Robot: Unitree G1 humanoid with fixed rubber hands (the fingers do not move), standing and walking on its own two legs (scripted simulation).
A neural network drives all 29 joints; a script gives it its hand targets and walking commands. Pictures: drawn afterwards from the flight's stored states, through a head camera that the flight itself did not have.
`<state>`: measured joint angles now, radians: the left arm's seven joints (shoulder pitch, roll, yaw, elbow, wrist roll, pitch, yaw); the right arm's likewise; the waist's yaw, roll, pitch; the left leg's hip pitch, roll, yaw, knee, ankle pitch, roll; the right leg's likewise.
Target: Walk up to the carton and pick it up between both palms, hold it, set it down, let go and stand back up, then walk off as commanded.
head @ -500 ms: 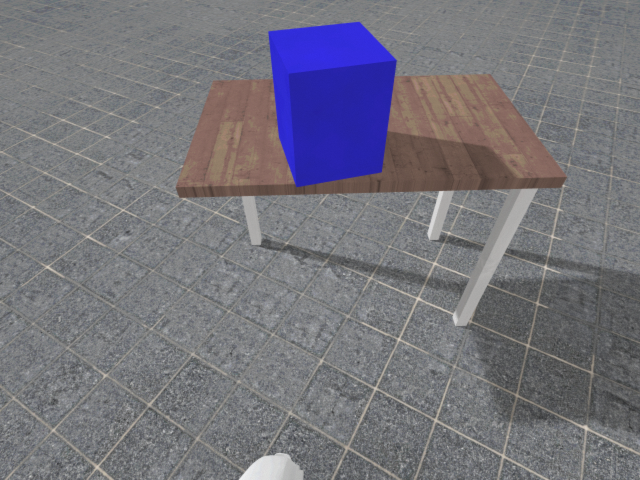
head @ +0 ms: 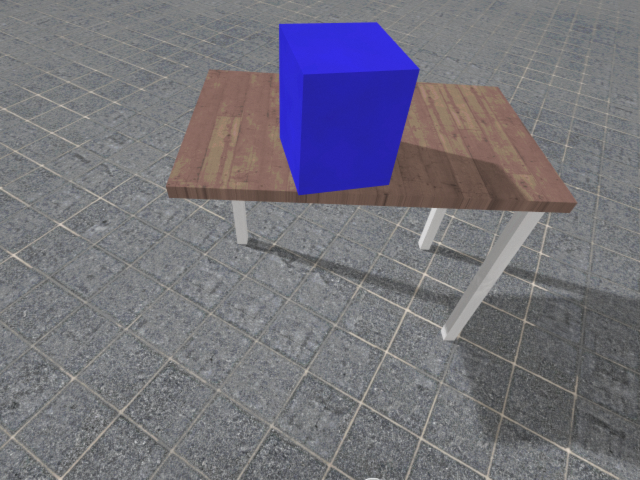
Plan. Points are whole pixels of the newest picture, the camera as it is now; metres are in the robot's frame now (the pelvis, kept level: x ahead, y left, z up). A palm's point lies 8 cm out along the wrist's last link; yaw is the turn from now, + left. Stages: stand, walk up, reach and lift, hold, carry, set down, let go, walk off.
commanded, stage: walk off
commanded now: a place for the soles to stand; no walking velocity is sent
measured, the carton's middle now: (337, 109) +0.78 -0.01 +0.07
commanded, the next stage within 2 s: stand in 0.54 s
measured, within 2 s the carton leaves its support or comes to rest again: neither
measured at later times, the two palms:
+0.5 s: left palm out of the picture +0.09 +0.30 -0.09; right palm out of the picture +0.11 -0.31 -0.08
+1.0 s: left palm out of the picture +0.09 +0.30 -0.08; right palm out of the picture +0.13 -0.30 -0.07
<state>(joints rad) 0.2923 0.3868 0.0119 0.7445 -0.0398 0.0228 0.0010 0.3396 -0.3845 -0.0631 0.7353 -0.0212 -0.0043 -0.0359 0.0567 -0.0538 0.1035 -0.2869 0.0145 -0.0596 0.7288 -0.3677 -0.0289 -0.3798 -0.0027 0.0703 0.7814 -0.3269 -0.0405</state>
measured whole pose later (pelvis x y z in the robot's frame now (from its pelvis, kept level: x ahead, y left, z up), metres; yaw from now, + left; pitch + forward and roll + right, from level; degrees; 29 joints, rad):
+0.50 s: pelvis +0.00 -0.01 +0.01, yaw +2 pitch -4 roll +0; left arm 0.18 0.38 0.01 0.75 -0.04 0.02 0.00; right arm 0.29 -0.39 -0.03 0.74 -0.02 0.00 -0.02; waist 0.05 -0.02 0.11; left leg -0.25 0.00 -0.07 0.69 -0.37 -0.03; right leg -0.33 -0.02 0.04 0.66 -0.27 0.01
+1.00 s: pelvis +0.00 -0.01 +0.01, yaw +2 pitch -5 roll +0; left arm 0.18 0.38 0.01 0.79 -0.04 0.01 0.00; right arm 0.25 -0.39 0.00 0.74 -0.02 0.00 -0.01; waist 0.05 -0.02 0.11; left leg -0.19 0.01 -0.07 0.61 -0.34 -0.03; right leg -0.27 -0.02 0.04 0.58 -0.23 0.02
